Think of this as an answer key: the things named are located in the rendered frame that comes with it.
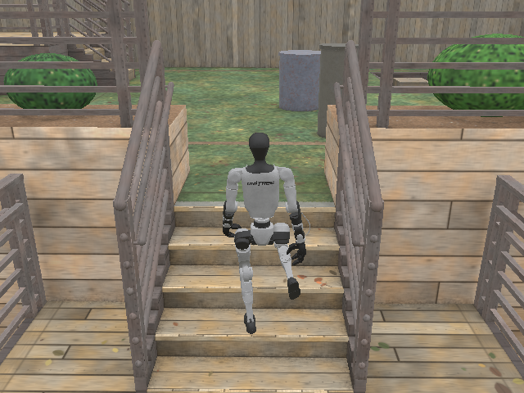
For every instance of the robot left shin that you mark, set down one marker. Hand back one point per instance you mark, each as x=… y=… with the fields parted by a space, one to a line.
x=247 y=296

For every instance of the robot right upper arm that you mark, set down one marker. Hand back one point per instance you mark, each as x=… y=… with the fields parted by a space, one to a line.
x=287 y=176

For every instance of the right robot thigh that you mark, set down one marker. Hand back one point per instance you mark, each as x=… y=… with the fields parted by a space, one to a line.
x=281 y=234

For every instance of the robot left upper arm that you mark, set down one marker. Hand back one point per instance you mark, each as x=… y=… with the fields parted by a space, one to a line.
x=234 y=177

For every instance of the right robot hand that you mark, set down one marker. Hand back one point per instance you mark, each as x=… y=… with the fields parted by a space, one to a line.
x=300 y=253

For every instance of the left robot hand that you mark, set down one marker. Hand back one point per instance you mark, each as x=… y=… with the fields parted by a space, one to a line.
x=229 y=234

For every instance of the robot right forearm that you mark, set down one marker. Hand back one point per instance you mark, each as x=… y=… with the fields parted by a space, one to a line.
x=297 y=225

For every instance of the robot left forearm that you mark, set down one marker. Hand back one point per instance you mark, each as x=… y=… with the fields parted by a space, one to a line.
x=227 y=217

